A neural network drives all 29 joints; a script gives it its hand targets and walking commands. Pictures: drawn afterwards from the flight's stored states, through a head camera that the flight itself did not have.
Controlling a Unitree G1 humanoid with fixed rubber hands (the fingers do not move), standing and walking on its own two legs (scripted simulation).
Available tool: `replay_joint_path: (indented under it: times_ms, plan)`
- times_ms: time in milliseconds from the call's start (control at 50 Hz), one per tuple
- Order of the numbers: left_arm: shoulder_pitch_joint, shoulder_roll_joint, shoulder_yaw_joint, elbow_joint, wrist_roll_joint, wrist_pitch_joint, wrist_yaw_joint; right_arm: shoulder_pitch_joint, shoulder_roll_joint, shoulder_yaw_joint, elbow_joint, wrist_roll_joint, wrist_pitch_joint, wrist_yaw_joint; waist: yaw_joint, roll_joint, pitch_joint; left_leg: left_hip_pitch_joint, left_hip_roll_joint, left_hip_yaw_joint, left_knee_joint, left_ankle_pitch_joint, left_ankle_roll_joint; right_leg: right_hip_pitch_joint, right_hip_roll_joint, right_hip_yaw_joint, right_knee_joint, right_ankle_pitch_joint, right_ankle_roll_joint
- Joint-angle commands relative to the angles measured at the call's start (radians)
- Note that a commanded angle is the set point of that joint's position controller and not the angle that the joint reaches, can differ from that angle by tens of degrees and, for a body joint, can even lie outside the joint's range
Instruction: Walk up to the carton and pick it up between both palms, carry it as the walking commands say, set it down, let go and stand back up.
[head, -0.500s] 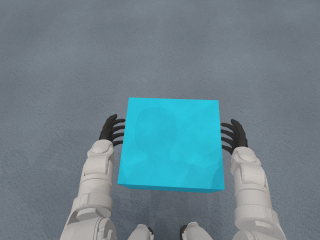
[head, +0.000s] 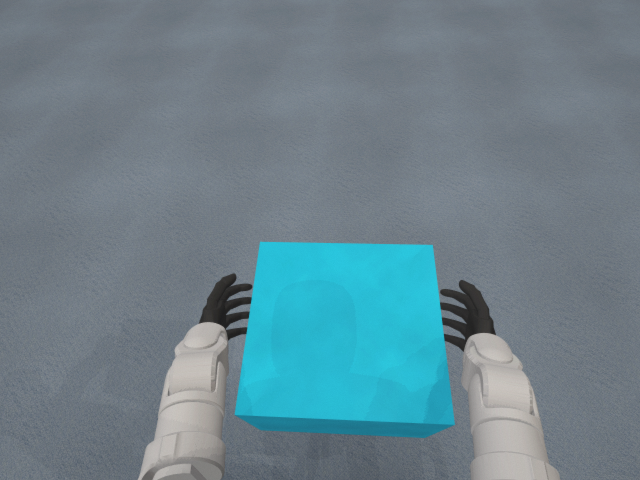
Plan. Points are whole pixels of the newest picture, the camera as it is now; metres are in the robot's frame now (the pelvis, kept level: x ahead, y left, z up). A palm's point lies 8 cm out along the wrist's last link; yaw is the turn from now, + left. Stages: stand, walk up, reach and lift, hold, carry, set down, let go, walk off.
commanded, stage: reach and lift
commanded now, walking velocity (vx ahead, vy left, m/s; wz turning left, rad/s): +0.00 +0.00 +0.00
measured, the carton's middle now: (343, 341) +0.34 -0.02 -0.10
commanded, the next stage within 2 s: hold in 1.82 s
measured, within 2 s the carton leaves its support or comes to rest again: neither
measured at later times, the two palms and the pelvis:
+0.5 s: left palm (204, 321) +0.31 +0.15 +0.05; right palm (502, 332) +0.28 -0.19 +0.05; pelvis +0.01 +0.00 +0.01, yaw +0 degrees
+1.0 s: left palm (194, 325) +0.30 +0.16 +0.07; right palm (498, 322) +0.29 -0.18 +0.06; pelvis +0.01 -0.01 +0.02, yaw +0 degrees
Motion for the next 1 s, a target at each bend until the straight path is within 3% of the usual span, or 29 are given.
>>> replay_joint_path:
  times_ms: [0,280,540,680,980]
  plan:
    - [-0.463,-0.909,-0.551,-0.019,-0.191,-0.012,-0.285,-0.496,0.869,0.607,0.042,0.194,0.007,0.285,-0.001,0.029,-0.407,0.281,-0.020,0.038,-0.058,0.268,0.005,0.262,0.036,-0.056,-0.050,0.279,-0.005]
    - [-0.446,-0.914,-0.567,-0.096,-0.216,0.103,-0.279,-0.486,0.852,0.615,-0.021,0.232,0.125,0.290,0.005,0.024,-0.206,0.399,-0.009,0.034,-0.162,0.182,0.001,0.395,0.032,-0.055,-0.149,0.195,-0.007]
    - [-0.428,-0.911,-0.619,-0.212,-0.240,0.191,-0.278,-0.461,0.857,0.664,-0.143,0.264,0.223,0.285,-0.003,0.006,-0.116,0.480,-0.011,0.024,-0.235,0.157,0.000,0.508,0.031,-0.050,-0.213,0.206,-0.003]
    - [-0.449,-0.901,-0.591,-0.219,-0.224,0.219,-0.274,-0.496,0.854,0.649,-0.132,0.268,0.250,0.295,0.016,0.006,-0.079,0.483,-0.013,0.036,-0.253,0.099,0.001,0.516,0.025,-0.048,-0.233,0.148,-0.003]
    - [-0.423,-0.904,-0.581,-0.247,-0.224,0.233,-0.268,-0.473,0.845,0.650,-0.140,0.248,0.243,0.294,0.037,0.009,-0.102,0.530,-0.015,0.041,-0.255,0.211,-0.010,0.535,0.031,-0.040,-0.235,0.231,-0.005]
